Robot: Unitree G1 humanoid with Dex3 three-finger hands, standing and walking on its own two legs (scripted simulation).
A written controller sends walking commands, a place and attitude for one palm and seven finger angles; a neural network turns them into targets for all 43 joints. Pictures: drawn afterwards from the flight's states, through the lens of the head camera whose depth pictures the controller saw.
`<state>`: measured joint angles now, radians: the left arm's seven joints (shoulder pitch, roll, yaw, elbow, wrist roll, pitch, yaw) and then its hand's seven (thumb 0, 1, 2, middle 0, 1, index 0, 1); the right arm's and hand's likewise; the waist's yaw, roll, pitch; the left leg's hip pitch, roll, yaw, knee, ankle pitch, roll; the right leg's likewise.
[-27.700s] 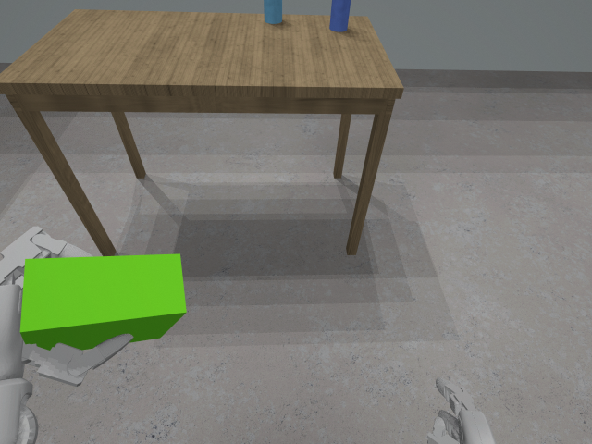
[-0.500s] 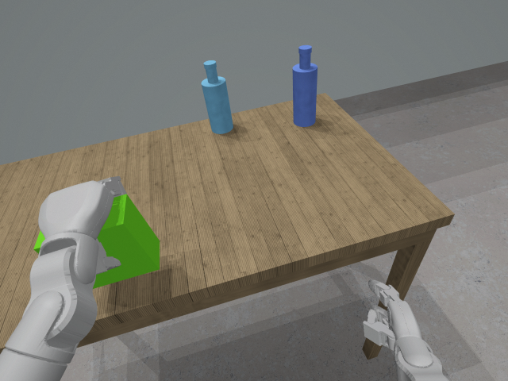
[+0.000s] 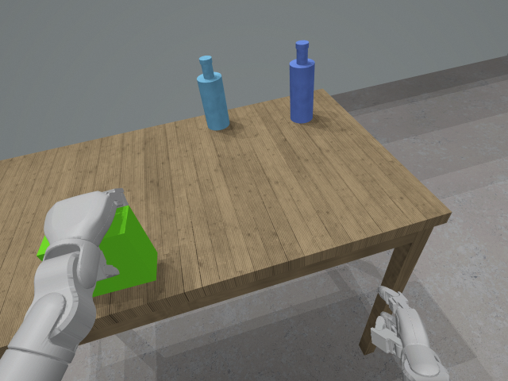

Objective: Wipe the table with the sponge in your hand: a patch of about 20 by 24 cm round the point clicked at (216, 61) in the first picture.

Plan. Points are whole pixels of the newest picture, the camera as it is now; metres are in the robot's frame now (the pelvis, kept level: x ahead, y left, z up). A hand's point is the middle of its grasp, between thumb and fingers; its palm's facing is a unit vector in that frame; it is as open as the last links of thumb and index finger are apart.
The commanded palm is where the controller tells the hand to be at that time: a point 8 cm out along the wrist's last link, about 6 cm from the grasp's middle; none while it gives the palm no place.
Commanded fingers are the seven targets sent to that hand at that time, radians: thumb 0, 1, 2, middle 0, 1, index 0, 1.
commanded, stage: move the sponge above the wiping area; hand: left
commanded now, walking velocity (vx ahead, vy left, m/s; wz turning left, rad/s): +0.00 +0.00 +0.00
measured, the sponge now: (111, 261) +0.25 +0.30 +0.06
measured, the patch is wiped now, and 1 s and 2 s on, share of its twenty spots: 0.00 0.00 0.00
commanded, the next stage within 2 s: none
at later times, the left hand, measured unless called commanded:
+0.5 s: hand (99, 239) +0.26 +0.29 +0.12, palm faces +0.04 -0.08 -1.00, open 10.3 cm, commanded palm +0.23 +0.27 +0.20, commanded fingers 0.00 0.10 1.30 -1.20 -1.60 -1.20 -1.60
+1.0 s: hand (110, 239) +0.26 +0.28 +0.12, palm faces +0.00 -0.07 -1.00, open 10.3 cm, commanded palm +0.23 +0.27 +0.21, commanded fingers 0.00 0.10 1.30 -1.20 -1.60 -1.20 -1.60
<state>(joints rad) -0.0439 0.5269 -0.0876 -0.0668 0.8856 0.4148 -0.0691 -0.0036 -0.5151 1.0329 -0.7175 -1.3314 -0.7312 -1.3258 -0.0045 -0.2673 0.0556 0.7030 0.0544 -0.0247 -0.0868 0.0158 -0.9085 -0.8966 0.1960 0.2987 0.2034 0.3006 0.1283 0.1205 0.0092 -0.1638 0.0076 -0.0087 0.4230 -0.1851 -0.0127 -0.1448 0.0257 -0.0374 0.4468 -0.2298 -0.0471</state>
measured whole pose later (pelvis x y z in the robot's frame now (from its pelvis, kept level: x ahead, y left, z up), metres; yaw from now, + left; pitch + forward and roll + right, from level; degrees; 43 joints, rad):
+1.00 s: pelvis +0.01 +0.00 +0.00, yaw +0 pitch -4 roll +1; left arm -0.04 0.52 -0.14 -0.13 0.91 0.51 -0.12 0.00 -0.52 1.03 -0.72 -1.33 -0.73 -1.33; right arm -0.02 -0.28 0.07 0.67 0.06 0.01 -0.06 0.02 -0.91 -0.90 0.20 0.30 0.20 0.30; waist 0.13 0.12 0.00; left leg -0.17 0.00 -0.01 0.42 -0.19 -0.01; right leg -0.15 0.02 -0.04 0.46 -0.24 -0.05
